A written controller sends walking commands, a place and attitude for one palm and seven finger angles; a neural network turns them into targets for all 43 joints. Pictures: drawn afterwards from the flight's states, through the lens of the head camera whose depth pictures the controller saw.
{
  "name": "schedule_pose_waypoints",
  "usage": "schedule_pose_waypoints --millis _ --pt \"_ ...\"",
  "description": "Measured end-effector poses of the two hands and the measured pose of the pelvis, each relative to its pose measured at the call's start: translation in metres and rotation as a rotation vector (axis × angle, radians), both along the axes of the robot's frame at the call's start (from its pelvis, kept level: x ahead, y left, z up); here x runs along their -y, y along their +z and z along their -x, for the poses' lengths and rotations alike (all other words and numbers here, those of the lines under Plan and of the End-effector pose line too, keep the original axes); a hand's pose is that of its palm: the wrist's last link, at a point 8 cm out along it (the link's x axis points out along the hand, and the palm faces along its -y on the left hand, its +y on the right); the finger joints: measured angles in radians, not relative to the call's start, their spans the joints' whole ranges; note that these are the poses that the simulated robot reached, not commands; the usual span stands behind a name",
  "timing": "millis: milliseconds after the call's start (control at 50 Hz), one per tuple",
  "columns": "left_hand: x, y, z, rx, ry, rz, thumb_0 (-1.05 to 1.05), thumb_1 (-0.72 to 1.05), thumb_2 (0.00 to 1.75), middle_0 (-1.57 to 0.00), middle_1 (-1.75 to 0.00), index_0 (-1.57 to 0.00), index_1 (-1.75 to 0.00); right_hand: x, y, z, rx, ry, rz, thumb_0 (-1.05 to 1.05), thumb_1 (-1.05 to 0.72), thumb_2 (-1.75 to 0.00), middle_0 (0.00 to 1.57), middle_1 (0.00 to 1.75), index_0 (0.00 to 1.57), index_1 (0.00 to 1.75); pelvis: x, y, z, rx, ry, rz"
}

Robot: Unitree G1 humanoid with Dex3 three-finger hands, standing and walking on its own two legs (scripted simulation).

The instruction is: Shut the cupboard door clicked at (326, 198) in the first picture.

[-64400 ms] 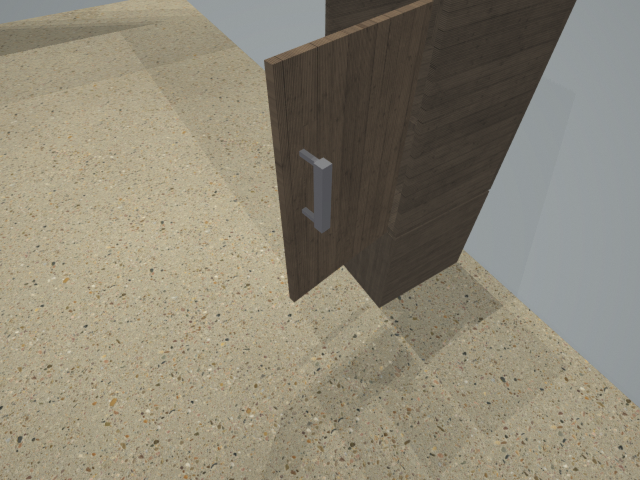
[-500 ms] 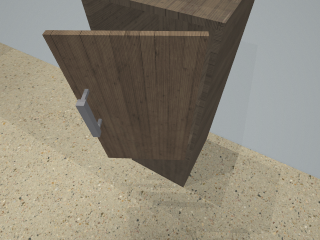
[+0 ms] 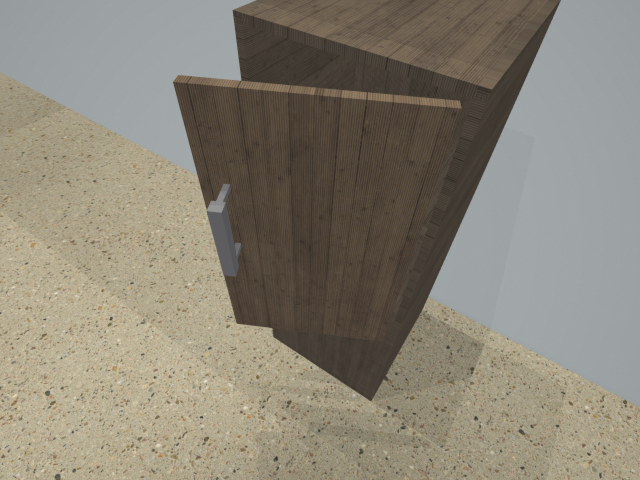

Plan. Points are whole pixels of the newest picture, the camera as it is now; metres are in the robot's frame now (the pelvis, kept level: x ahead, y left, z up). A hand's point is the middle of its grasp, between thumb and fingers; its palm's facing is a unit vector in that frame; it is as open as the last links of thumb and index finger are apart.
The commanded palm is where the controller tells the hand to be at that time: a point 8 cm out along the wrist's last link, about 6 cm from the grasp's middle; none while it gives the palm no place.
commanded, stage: come to a stop and stand still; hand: left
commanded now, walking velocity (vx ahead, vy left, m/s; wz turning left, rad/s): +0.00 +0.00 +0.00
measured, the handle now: (228, 231) +0.46 +0.20 +0.01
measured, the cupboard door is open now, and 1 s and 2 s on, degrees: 27 27 27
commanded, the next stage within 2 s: look again from close up in 0.70 s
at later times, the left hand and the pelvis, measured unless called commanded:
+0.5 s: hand out of the picture +0.02 +0.16 -0.18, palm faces +0.03 -0.99 -0.16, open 7.3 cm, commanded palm none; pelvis +0.03 +0.00 +0.00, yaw +0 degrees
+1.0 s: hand out of the picture +0.04 +0.17 -0.18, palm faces +0.04 -0.97 -0.22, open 7.3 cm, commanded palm none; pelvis +0.04 -0.01 -0.01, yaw +1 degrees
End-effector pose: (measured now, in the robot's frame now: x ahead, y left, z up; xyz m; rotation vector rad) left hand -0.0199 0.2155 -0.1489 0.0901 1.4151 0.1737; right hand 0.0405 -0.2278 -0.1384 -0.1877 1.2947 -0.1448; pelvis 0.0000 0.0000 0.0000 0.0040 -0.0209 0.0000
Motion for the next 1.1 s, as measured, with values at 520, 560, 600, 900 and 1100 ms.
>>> schedule_pose_waypoints --millis 520,560,600,900,1100 --pt "0.009 0.000 -0.034 -0.030 -0.032 0.010 0.01 0.93 0.90 -0.20 -0.30 -0.19 -0.30 -0.039 -0.006 0.041 -0.180 -0.068 -0.089 0.01 -0.91 -0.90 0.20 0.30 0.20 0.30 0.000 0.003 -0.033 -0.011 -0.007 0.000" --pt "0.008 0.000 -0.037 -0.027 -0.030 0.006 0.01 0.93 0.90 -0.20 -0.30 -0.19 -0.30 -0.039 -0.006 0.039 -0.180 -0.067 -0.088 0.01 -0.91 -0.90 0.20 0.30 0.20 0.30 0.000 0.003 -0.035 -0.011 -0.007 0.000" --pt "0.008 0.000 -0.039 -0.025 -0.028 0.005 0.01 0.93 0.90 -0.20 -0.30 -0.19 -0.30 -0.038 -0.007 0.036 -0.180 -0.065 -0.086 0.01 -0.91 -0.90 0.20 0.30 0.20 0.30 0.001 0.003 -0.037 -0.012 -0.006 0.000" --pt "0.007 0.001 -0.045 -0.012 -0.037 -0.014 0.01 0.92 0.90 -0.20 -0.30 -0.20 -0.30 -0.009 -0.008 0.008 -0.108 -0.057 -0.031 0.02 -0.92 -0.90 0.20 0.30 0.20 0.30 0.005 -0.002 -0.043 -0.018 0.011 -0.002" --pt "-0.002 0.007 -0.062 0.103 -0.048 -0.071 0.00 0.91 0.90 -0.20 -0.30 -0.19 -0.30 0.011 -0.014 -0.034 0.052 -0.035 -0.024 0.01 -0.91 -0.90 0.20 0.30 0.20 0.30 0.009 -0.006 -0.035 0.009 0.003 0.003"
